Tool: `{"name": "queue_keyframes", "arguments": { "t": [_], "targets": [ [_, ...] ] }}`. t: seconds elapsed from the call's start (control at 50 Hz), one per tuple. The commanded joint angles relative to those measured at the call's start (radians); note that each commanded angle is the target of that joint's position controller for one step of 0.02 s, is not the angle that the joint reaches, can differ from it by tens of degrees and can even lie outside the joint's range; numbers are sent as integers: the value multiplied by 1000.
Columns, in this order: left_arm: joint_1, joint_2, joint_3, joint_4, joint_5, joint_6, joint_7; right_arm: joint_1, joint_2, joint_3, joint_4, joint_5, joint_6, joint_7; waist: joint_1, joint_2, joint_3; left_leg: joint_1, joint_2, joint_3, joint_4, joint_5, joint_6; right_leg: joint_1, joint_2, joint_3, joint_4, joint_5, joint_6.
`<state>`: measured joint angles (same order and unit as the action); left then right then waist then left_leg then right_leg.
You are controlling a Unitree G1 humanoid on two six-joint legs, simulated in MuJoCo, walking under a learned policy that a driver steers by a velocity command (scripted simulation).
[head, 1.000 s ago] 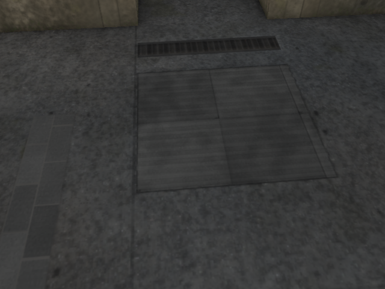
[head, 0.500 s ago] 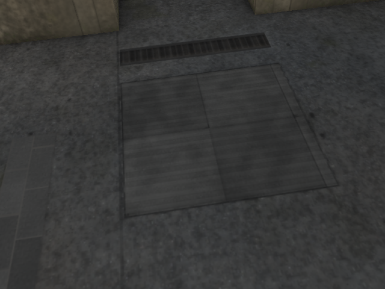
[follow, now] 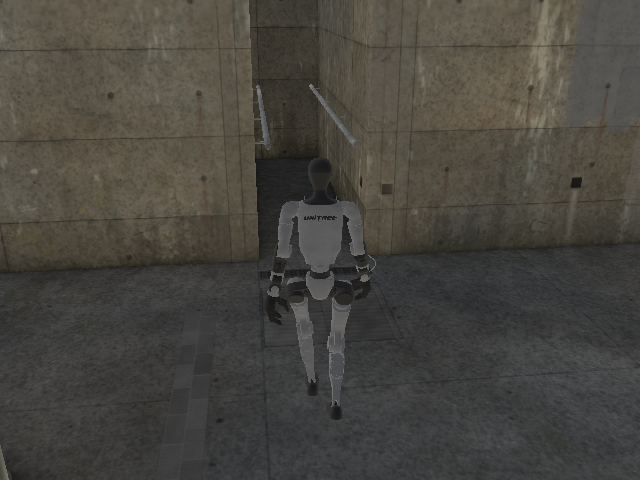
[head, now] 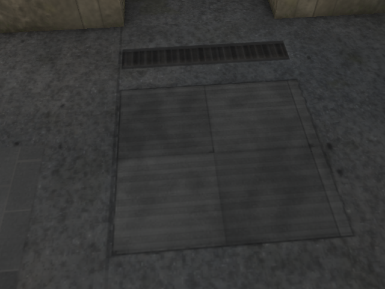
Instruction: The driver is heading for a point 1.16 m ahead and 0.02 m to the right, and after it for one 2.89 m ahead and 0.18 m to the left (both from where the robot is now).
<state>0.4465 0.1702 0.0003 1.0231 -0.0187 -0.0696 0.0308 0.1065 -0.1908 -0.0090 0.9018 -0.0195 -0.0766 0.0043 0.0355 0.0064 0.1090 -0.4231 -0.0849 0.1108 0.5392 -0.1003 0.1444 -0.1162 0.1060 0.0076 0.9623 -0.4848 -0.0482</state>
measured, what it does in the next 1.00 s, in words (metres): walks ahead: right foot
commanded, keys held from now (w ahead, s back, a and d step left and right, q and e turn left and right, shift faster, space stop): no key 0.88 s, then w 0.12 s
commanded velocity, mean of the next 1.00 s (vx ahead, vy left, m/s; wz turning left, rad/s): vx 0.05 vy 0.00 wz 0.00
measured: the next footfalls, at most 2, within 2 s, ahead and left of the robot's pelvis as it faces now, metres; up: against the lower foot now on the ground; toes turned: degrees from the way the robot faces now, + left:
right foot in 0.34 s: +0.10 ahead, -0.13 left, +0.00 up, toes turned +0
left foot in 1.22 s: +0.23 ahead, +0.08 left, +0.00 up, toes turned +5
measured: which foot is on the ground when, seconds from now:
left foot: down 0.00-0.98, up 1.00-1.00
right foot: up 0.00-0.32, down 0.34-1.00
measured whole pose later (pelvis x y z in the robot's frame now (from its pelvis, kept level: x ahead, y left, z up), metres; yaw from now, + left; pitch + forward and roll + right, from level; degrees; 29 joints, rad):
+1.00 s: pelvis +0.10 -0.04 +0.02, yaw +1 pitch -1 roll +0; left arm 0.38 0.12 -0.01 1.14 0.01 -0.02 0.04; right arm 0.34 -0.12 0.00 1.15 -0.02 -0.01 -0.03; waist 0.00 0.00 0.00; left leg -0.25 -0.04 0.03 0.52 -0.33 0.07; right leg -0.12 0.05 -0.02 0.45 -0.32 -0.07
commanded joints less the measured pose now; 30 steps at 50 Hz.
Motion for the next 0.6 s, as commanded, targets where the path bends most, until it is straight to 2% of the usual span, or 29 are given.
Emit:
{"name": "queue_keyframes", "arguments": {
  "t": [0.02, 0.04, 0.06, 0.08, 0.12, 0.16, 0.24, 0.3, 0.34, 0.36, 0.38, 0.4, 0.42, 0.48, 0.52, 0.6],
  "targets": [
    [108, 109, 27, -18, 43, 22, -4, 168, -116, -33, 19, 38, 13, -6, -44, 24, -229, 402, 427, -460, -194, 589, 244, -307, -61, 67, 371, 7, 11],
    [49, 110, 31, -27, 59, 31, -10, 121, -73, -19, 12, 30, 17, -11, -24, -17, -148, 278, 384, -412, -259, 425, 201, -292, -93, 61, 301, 34, 12],
    [23, 105, 33, -32, 66, 46, -15, 117, -62, -12, 19, 26, 17, -18, -8, -14, -109, 186, 345, -354, -299, 369, 165, -247, -113, 57, 229, 51, 16],
    [41, 74, 26, -19, 67, 64, -18, 127, -61, -9, 36, 17, 19, -21, 8, 2, -99, 106, 315, -299, -317, 347, 137, -176, -114, 37, 173, 66, 21],
    [55, 28, 15, -2, 53, 85, -13, 145, -68, -6, 57, 2, 13, -19, 24, 21, -110, 49, 271, -231, -317, 333, 102, -102, -109, 12, 44, 74, 28],
    [17, 33, 14, 1, 49, 98, -2, 167, -92, -8, 73, -6, 13, -17, 10, 59, -113, 58, 257, -225, -328, 179, 84, -107, -108, -3, -87, 62, 30],
    [-61, 56, 14, 6, 45, 109, 3, 192, -119, -16, 90, 1, 40, -19, -23, 100, -95, 46, 258, -284, -377, -251, 61, -107, -105, -20, -220, 108, 27],
    [-60, 31, 5, 30, 41, 98, 4, 182, -109, -13, 96, 8, 59, -26, -16, 64, -67, 15, 262, -302, -360, -353, 40, -44, -101, -35, -365, 165, 19],
    [-44, 30, -1, 44, 45, 85, 10, 209, -90, -9, 110, 12, 65, -31, -16, 29, -35, -13, 244, -307, -341, -414, -15, 11, -125, 5, -541, 212, 1],
    [-24, 52, 0, 47, 54, 74, 13, 225, -76, -7, 112, 14, 64, -29, -25, -5, -25, -16, 221, -295, -301, -377, -49, 20, -194, 88, -605, 214, -13],
    [-65, 83, 3, 46, 42, 66, 13, 249, -47, -4, 116, 28, 66, -26, -66, -102, 15, 36, 142, -210, -270, -284, -74, -116, -232, 163, -653, 116, -37],
    [-88, 45, -8, 47, 35, 54, 9, 240, -37, 0, 129, 23, 66, -23, -70, -113, 12, 172, 120, -174, -213, -155, -81, -219, -247, 179, -708, 74, -33],
    [-104, 39, -12, 47, 30, 43, 7, 251, -27, 2, 139, 15, 64, -20, -82, -116, -12, 260, 126, -171, -186, -91, -79, -258, -243, 172, -730, 75, -22],
    [-100, 47, -8, 55, 22, 34, 11, 268, -44, 3, 164, 7, 58, -21, -80, -62, -35, 282, 150, -190, -188, -54, -73, -203, -208, 123, -702, 184, -10],
    [-70, 35, -9, 67, 24, 36, 10, 262, -35, 7, 176, 11, 54, -25, -65, -29, -39, 247, 156, -195, -200, -61, -73, -151, -198, 105, -674, 238, -16],
    [-42, 27, -9, 84, 28, 41, 10, 255, -18, 12, 196, 13, 54, -32, -51, -10, -33, 231, 158, -196, -206, -56, -77, -123, -195, 96, -658, 266, -21]
  ]
}}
